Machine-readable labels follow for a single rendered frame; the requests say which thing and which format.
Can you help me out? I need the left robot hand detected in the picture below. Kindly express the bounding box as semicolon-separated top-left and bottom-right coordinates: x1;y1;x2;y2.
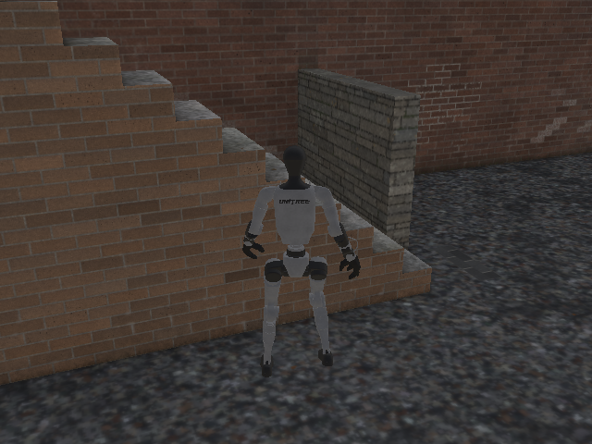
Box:
242;242;265;259

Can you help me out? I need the humanoid robot head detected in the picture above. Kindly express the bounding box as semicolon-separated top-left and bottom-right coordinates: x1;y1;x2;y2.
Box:
279;145;311;190

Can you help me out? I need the right robot hand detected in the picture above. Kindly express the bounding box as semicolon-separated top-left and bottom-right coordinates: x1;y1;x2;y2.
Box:
339;255;361;279

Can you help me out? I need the robot right upper arm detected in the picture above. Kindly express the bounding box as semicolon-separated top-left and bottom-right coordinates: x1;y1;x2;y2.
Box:
314;186;343;237

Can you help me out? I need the left robot forearm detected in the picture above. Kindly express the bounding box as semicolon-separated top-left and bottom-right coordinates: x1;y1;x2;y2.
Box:
243;220;258;246

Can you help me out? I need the robot right foot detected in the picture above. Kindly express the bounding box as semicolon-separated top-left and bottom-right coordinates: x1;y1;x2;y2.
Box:
318;349;333;366

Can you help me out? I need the right robot forearm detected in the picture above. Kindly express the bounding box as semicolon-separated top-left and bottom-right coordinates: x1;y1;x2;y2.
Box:
334;222;356;262

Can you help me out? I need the robot left upper arm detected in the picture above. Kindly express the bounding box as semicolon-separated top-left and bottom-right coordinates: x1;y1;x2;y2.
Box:
248;186;276;235

